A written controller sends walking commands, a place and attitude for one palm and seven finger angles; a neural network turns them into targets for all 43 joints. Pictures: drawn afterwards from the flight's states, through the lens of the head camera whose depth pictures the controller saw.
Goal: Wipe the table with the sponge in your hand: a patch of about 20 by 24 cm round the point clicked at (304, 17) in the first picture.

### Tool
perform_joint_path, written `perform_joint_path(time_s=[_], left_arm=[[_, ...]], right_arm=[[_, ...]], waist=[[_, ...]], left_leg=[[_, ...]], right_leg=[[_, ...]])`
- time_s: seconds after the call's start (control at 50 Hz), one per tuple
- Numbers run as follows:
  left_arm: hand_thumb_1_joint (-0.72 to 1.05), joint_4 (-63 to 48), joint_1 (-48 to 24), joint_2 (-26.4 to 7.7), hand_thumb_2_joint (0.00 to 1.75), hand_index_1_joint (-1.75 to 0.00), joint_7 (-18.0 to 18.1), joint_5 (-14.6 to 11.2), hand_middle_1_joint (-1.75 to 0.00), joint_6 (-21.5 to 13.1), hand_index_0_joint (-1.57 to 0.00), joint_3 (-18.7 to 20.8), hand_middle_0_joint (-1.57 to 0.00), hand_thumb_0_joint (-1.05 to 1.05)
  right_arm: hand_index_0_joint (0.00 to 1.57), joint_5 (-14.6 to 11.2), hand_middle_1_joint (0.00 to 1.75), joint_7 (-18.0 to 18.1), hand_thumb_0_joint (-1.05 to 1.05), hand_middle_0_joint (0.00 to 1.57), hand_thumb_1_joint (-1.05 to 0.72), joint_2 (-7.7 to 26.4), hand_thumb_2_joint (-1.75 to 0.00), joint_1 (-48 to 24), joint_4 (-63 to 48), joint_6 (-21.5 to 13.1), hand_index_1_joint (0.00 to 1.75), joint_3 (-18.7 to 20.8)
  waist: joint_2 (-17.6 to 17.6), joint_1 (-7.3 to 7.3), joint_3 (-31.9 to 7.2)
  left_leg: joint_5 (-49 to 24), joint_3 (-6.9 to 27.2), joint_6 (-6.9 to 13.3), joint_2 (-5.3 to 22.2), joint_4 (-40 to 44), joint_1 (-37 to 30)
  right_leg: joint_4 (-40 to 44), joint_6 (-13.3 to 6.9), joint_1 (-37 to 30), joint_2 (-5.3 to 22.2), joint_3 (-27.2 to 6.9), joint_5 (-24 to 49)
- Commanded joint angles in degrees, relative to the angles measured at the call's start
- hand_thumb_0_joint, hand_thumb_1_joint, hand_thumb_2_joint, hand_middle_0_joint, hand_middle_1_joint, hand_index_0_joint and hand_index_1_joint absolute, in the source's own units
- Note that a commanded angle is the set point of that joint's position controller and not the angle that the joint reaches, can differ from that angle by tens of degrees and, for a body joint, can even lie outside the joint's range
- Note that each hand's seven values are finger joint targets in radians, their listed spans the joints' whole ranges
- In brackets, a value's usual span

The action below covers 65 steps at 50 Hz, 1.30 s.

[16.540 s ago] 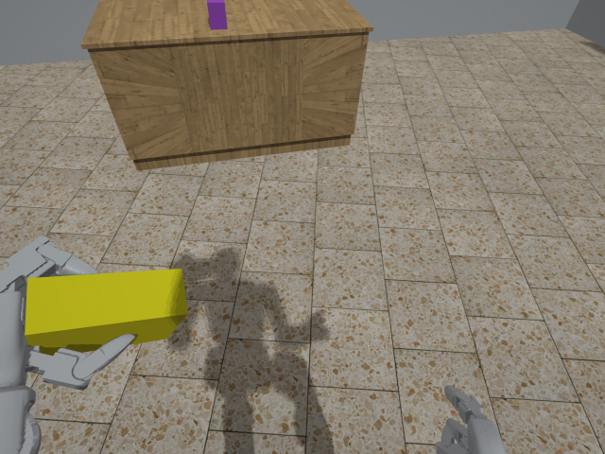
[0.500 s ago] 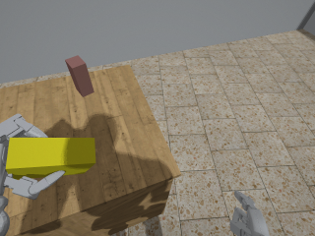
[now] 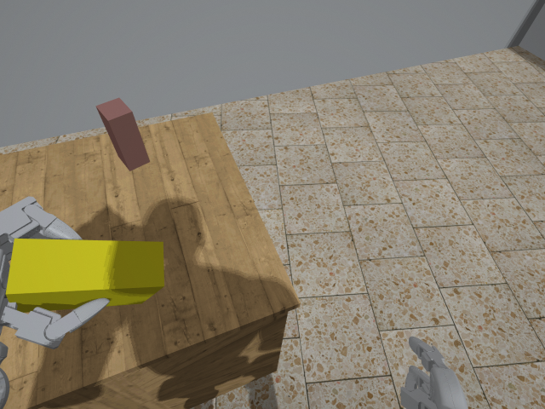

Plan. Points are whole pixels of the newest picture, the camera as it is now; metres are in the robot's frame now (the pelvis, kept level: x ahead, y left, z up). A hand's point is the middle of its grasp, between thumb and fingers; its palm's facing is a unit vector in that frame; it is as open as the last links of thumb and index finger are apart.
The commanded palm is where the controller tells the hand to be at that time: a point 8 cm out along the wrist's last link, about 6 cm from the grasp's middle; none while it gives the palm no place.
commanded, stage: shuffle to correct the standing spot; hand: left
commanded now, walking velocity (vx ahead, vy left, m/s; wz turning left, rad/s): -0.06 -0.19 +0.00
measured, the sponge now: (112, 276) +0.23 +0.20 +0.13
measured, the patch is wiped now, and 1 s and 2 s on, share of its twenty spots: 0.00 0.00 0.00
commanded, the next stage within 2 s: come to a stop and stand still in 0.40 s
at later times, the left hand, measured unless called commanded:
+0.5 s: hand (59, 275) +0.22 +0.24 +0.16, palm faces +0.30 -0.85 -0.44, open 9.4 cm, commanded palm +0.16 +0.28 +0.18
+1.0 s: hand out of the picture +0.21 +0.31 +0.16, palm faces +0.36 -0.82 -0.44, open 9.4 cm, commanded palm +0.15 +0.33 +0.18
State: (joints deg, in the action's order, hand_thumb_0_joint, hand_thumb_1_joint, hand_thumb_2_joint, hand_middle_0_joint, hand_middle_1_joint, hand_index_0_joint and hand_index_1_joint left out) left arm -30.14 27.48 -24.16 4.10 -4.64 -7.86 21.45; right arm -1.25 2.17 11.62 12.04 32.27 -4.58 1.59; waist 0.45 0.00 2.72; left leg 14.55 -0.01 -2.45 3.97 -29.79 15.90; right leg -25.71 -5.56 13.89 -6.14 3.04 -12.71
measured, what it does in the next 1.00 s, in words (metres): stands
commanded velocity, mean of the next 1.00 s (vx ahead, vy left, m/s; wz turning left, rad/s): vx -0.03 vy -0.09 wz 0.00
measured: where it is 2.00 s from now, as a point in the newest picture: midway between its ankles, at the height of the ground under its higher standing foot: outside the picture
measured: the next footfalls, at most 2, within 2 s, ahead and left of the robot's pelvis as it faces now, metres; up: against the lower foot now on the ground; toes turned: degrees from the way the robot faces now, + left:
none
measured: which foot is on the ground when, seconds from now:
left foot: down 0.00-1.00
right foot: down 0.00-1.00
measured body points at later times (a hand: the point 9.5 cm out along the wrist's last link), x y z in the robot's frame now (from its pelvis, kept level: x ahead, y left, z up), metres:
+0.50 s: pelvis +0.00 +0.00 +0.00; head +0.03 +0.00 +0.45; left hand +0.19 +0.28 +0.19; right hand +0.17 -0.24 -0.08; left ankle +0.01 +0.15 -0.74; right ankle +0.01 -0.05 -0.74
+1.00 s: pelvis -0.01 +0.05 +0.00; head +0.02 +0.06 +0.45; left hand +0.19 +0.35 +0.18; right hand +0.15 -0.18 -0.08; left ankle +0.01 +0.15 -0.74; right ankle +0.01 -0.05 -0.74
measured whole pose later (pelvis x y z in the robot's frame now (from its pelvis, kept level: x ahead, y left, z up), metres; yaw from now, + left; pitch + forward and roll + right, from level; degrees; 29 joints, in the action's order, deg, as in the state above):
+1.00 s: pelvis -0.01 +0.05 +0.00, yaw +0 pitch +0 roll -1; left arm -23.8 22.9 -23.6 4.0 -2.1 -11.2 22.0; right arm -1.5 2.5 11.3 14.7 35.0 -9.0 -0.3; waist 1.4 -2.3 4.0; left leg 12.8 -2.5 1.4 0.2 -27.0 13.9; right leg -25.0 -1.7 13.0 -2.3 0.9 -11.7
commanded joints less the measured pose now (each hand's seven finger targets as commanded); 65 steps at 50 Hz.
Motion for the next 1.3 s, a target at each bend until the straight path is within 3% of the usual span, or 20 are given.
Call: perform_joint_path(time_s=[0.0,0.18,0.34,0.5,0.52,0.54,0.56,0.6,0.62,0.64,0.72,0.74,0.78,0.84,0.94,1.02,1.06,1.12,1.24,1.28], left_arm=[[0.1,-12.6,-2.9,-9.2,1.3,-1.6,1.7,-1.1,-1.6,-4.0,-1.2,7.1,-1.2,0.0],[0.1,-12.6,-5.3,-9.0,1.3,-1.6,1.9,-0.6,-1.6,-4.0,-1.2,6.4,-1.2,0.0],[0.1,-13.2,-4.1,-9.0,1.3,-1.6,1.8,-0.7,-1.6,-3.7,-1.2,6.3,-1.2,0.0],[0.1,-12.5,-2.8,-9.3,1.3,-1.6,2.0,-1.0,-1.6,-3.6,-1.2,7.1,-1.2,0.0],[0.1,-20.7,-58.2,-53.0,1.3,-1.6,0.2,7.9,-1.6,-10.2,-1.2,39.1,-1.2,0.0],[0.1,2.7,-43.2,-34.0,1.3,-1.6,-1.2,3.2,-1.6,-7.1,-1.2,27.1,-1.2,0.0],[0.1,6.8,-29.2,-17.4,1.3,-1.6,-2.8,1.5,-1.6,-5.5,-1.2,14.5,-1.2,0.0],[0.1,3.2,-14.5,-11.2,1.3,-1.6,-4.0,-0.3,-1.6,-6.6,-1.2,8.2,-1.2,0.0],[0.1,-0.5,-8.3,-8.3,1.3,-1.6,-3.7,-0.6,-1.6,-7.1,-1.2,6.1,-1.2,0.0],[0.1,-1.7,-2.8,-4.8,1.3,-1.6,-3.2,-1.3,-1.6,-7.1,-1.2,3.5,-1.2,0.0],[0.1,-7.0,-2.2,-10.8,1.3,-1.6,-0.2,-0.3,-1.6,-7.5,-1.2,9.3,-1.2,0.0],[0.1,-7.4,-2.5,-14.4,1.3,-1.6,1.1,-0.1,-1.6,-7.5,-1.2,13.0,-1.2,0.0],[0.1,-8.0,-5.0,-12.9,1.3,-1.6,1.4,-0.4,-1.6,-7.9,-1.2,12.2,-1.2,0.0],[0.1,-10.0,-9.8,-14.2,1.3,-1.6,2.0,0.2,-1.6,-8.4,-1.2,12.1,-1.2,0.0],[0.1,-9.9,-14.0,-9.3,1.3,-1.6,1.6,1.4,-1.6,-8.6,-1.2,7.1,-1.2,0.0],[0.1,-7.5,-12.1,-5.7,1.3,-1.6,1.4,2.4,-1.6,-8.0,-1.2,3.7,-1.2,0.0],[0.1,-6.7,-11.5,-4.9,1.3,-1.6,1.4,2.8,-1.6,-7.8,-1.2,3.1,-1.2,0.0],[0.1,-6.5,-11.4,-6.1,1.3,-1.6,1.4,3.0,-1.6,-7.5,-1.2,4.2,-1.2,0.0],[0.1,-9.9,-12.0,-8.4,1.3,-1.6,1.1,2.8,-1.6,-7.6,-1.2,6.3,-1.2,0.0],[0.1,-11.0,-12.2,-7.5,1.3,-1.6,1.0,2.8,-1.6,-7.7,-1.2,5.1,-1.2,0.0]], right_arm=[[0.2,0.0,0.3,0.8,0.0,0.2,-0.9,7.6,-0.9,-3.8,-8.9,-3.0,0.3,2.8],[0.2,0.1,0.3,1.1,0.0,0.2,-0.9,7.4,-0.9,-4.7,-8.8,-2.8,0.3,2.4],[0.2,-0.2,0.3,0.6,0.0,0.2,-0.9,7.4,-0.9,-4.4,-8.9,-2.8,0.3,2.5],[0.2,-0.2,0.3,0.7,0.0,0.2,-0.9,7.4,-0.9,-4.1,-9.0,-2.6,0.3,2.5],[0.2,2.5,0.3,1.3,0.0,0.2,-0.9,8.1,-0.9,9.3,-1.5,-8.0,0.3,4.0],[0.2,1.1,0.3,1.9,0.0,0.2,-0.9,7.3,-0.9,2.8,-2.1,-6.9,0.3,5.0],[0.2,1.0,0.3,0.8,0.0,0.2,-0.9,8.6,-0.9,0.0,-5.2,-7.0,0.3,4.9],[0.2,-0.5,0.3,-1.4,0.0,0.2,-0.9,8.6,-0.9,1.1,-7.7,-6.6,0.3,3.7],[0.2,-1.1,0.3,-2.5,0.0,0.2,-0.9,8.1,-0.9,1.0,-8.6,-6.5,0.3,3.3],[0.2,-1.9,0.3,-3.3,0.0,0.2,-0.9,7.2,-0.9,-1.0,-8.6,-6.6,0.3,2.8],[0.2,-1.3,0.3,-2.0,0.0,0.2,-0.9,7.0,-0.9,-3.1,-8.9,-6.7,0.3,1.9],[0.2,-1.1,0.3,-1.3,0.0,0.2,-0.9,7.1,-0.9,-3.9,-7.9,-6.5,0.3,1.6],[0.2,-0.6,0.3,0.0,0.0,0.2,-0.9,6.6,-0.9,-3.6,-8.4,-6.8,0.3,1.1],[0.2,-0.3,0.3,1.2,0.0,0.2,-0.9,6.8,-0.9,-4.0,-7.6,-7.3,0.3,0.6],[0.2,0.0,0.3,0.9,0.0,0.2,-0.9,6.3,-0.9,-4.0,-7.1,-8.7,0.3,0.2],[0.2,0.3,0.3,0.1,0.0,0.2,-0.9,6.5,-0.9,-3.3,-7.3,-8.8,0.3,0.1],[0.2,0.5,0.3,-0.2,0.0,0.2,-0.9,6.3,-0.9,-3.4,-7.3,-8.4,0.3,-0.2],[0.2,0.6,0.3,-0.2,0.0,0.2,-0.9,6.3,-0.9,-3.5,-7.9,-7.6,0.3,-0.3],[0.2,0.9,0.3,-0.2,0.0,0.2,-0.9,5.9,-0.9,-3.7,-8.5,-6.7,0.3,-0.6],[0.2,1.1,0.3,-0.3,0.0,0.2,-0.9,6.0,-0.9,-3.3,-8.9,-6.5,0.3,-0.6]], waist=[[-2.2,-0.05,-9.9],[-4.8,-0.31,-8.7],[-4.4,-0.15,-10.0],[-3.4,0.0,-10.2],[8.9,-0.84,-2.6],[-4.7,0.1,-4.3],[-7.9,-0.95,-9.6],[-6.4,-2.41,-12.7],[-3.8,-2.9,-13.5],[-2.3,-2.93,-14.8],[7.9,-3.13,-9.2],[5.8,-2.92,-9.1],[4.0,-2.07,-8.0],[-4.0,-1.67,-6.9],[-7.0,-1.75,-8.9],[-3.4,-1.76,-8.0],[-4.7,-1.56,-8.1],[-2.7,-1.56,-8.2],[-6.4,-1.3,-10.5],[-8.4,-1.21,-10.7]], left_leg=[[-6.0,2.4,4.1,3.6,1.1,-3.8],[-5.5,4.7,5.0,6.0,5.2,-3.0],[-6.5,3.9,4.4,5.1,3.8,-4.5],[-6.9,3.3,4.2,4.4,1.9,-3.8],[-6.9,-8.2,2.9,-0.2,1.9,-0.2],[-9.9,-2.3,3.6,3.2,2.8,-1.2],[-9.9,-2.0,3.2,1.5,-0.3,-5.3],[-5.6,-3.5,4.4,-1.0,-0.4,-1.9],[-5.5,-3.8,4.6,-1.6,0.6,-0.7],[-6.4,-2.5,5.3,-0.8,2.2,-2.0],[-1.1,-1.3,4.6,-1.3,2.4,-1.9],[-0.7,-1.1,4.5,-1.2,3.1,-3.8],[-0.4,0.3,4.4,-1.1,3.7,-4.7],[-0.7,1.9,4.6,0.0,5.7,-6.0],[-3.1,3.9,5.1,1.8,8.7,-6.7],[-2.4,5.4,5.2,3.0,10.2,-4.5],[-2.3,5.7,5.0,3.3,11.1,-4.3],[-7.0,5.5,4.5,3.4,10.2,-4.4],[-19.9,5.3,2.5,3.5,8.9,-7.4],[-22.8,5.4,1.7,4.1,8.7,-8.7]], right_leg=[[5.3,4.1,-2.5,11.8,-9.3,12.0],[4.6,5.1,-2.8,9.9,-8.1,8.1],[5.0,3.6,-2.9,10.5,-8.4,10.5],[5.3,3.7,-3.6,11.7,-9.4,12.9],[10.7,15.0,0.1,7.3,-6.3,24.1],[3.2,4.8,0.4,13.8,-7.9,18.2],[1.0,4.2,-0.4,12.1,-13.3,19.3],[1.8,9.6,-6.7,13.2,-13.4,20.8],[1.9,11.3,-10.1,12.9,-12.5,21.7],[1.0,11.2,-11.0,12.4,-11.1,19.6],[9.1,8.7,-4.5,12.6,-12.0,2.4],[10.0,7.2,-2.2,13.0,-12.6,-0.6],[10.4,5.2,0.4,13.0,-12.3,-4.8],[9.0,4.0,2.0,12.0,-12.0,-3.8],[4.6,4.1,-2.0,10.2,-9.0,2.9],[3.6,4.5,-3.4,9.7,-7.1,3.9],[3.0,4.4,-3.3,9.4,-6.2,4.2],[2.9,4.4,-4.0,9.7,-6.1,7.6],[1.5,4.4,-5.1,9.0,-4.2,11.1],[1.0,4.3,-4.3,9.0,-3.6,9.5]])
